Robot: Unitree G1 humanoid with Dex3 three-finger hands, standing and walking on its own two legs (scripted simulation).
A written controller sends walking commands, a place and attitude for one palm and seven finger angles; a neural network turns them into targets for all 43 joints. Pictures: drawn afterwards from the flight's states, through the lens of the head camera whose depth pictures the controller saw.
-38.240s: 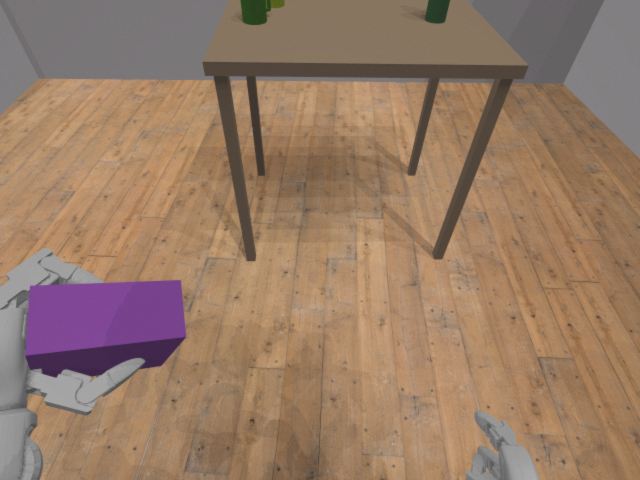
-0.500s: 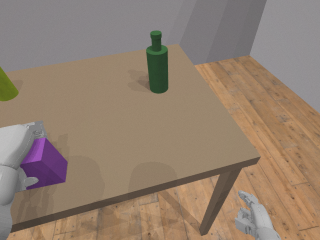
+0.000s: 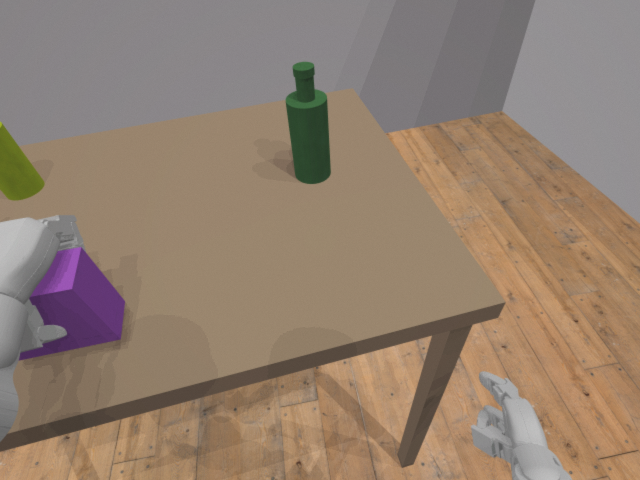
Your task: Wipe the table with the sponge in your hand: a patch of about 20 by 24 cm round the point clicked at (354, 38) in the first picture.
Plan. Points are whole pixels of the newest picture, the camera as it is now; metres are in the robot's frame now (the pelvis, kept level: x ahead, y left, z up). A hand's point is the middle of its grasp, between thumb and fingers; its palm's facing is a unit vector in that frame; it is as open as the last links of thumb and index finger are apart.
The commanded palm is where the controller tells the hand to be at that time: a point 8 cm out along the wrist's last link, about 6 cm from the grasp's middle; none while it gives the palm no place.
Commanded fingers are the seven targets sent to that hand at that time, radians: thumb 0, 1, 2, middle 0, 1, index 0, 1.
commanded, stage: lift the sponge slowly off the table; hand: left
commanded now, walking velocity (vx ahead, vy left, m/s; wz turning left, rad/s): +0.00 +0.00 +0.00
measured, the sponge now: (54, 314) +0.21 +0.36 +0.12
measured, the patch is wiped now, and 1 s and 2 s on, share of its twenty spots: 1.00 1.00 1.00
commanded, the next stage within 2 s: bring the sponge back beside the body in 0.96 s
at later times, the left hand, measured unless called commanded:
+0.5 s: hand (24, 267) +0.22 +0.35 +0.19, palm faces +0.05 +0.03 -1.00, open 9.7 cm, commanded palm +0.18 +0.35 +0.27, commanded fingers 0.00 0.10 1.30 -1.20 -1.60 -1.20 -1.60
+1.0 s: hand (9, 251) +0.22 +0.35 +0.22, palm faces +0.09 +0.02 -1.00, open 9.7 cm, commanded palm +0.17 +0.35 +0.29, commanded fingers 0.00 0.10 1.30 -1.20 -1.60 -1.20 -1.60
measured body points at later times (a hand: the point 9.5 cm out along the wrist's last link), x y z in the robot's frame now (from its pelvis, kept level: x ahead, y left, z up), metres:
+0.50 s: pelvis -0.02 +0.00 +0.00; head -0.02 -0.04 +0.45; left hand +0.21 +0.35 +0.25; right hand +0.23 -0.21 -0.09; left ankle -0.01 +0.10 -0.74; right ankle +0.00 -0.11 -0.74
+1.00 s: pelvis -0.02 +0.01 +0.00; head -0.02 -0.03 +0.45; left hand +0.21 +0.34 +0.27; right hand +0.24 -0.18 -0.08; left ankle -0.01 +0.10 -0.74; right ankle +0.00 -0.11 -0.74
